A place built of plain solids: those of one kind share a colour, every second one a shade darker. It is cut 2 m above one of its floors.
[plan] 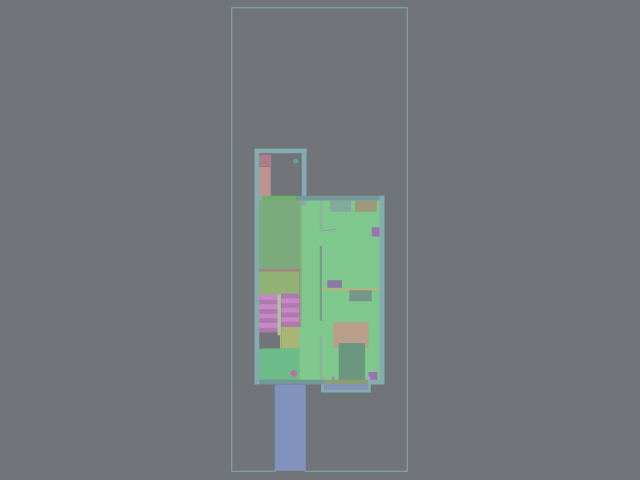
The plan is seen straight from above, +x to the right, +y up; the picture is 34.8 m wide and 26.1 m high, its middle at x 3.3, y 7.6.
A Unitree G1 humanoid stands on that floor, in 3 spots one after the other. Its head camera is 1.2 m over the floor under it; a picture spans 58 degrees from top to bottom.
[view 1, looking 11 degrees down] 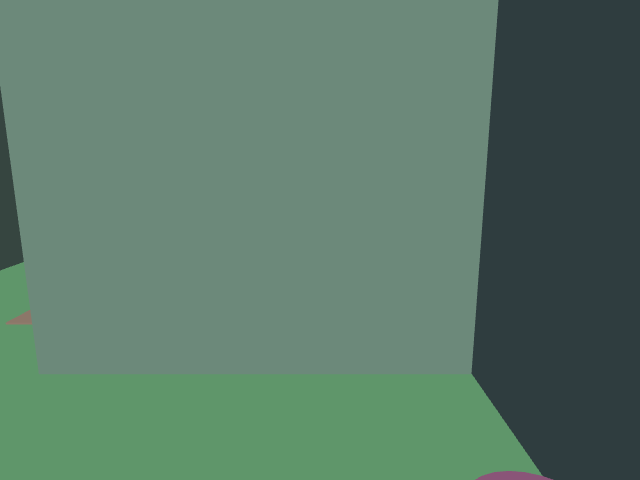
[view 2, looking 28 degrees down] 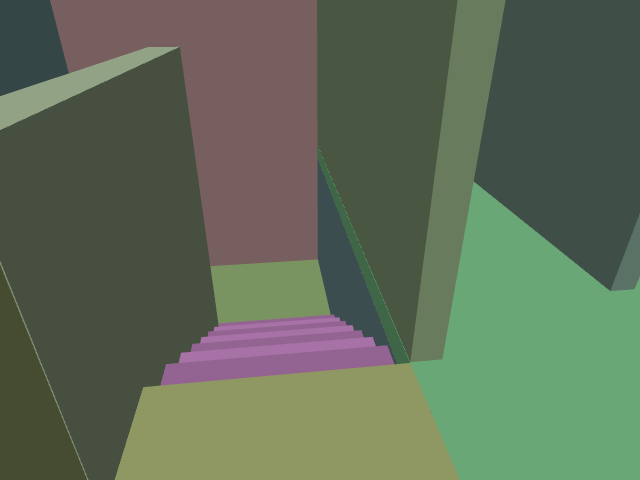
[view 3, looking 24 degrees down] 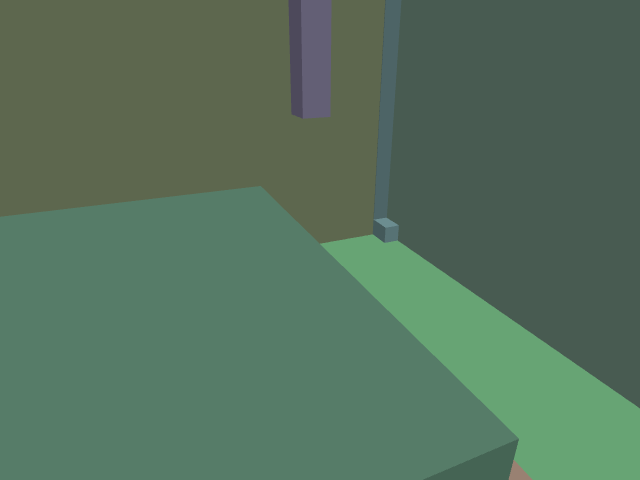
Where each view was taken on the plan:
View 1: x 1.05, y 0.85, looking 0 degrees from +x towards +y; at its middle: corridor_wall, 2.28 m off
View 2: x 1.68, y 1.67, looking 83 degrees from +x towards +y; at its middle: wall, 4.62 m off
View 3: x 4.97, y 2.45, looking -113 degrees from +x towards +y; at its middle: front_wall_over_bay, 2.91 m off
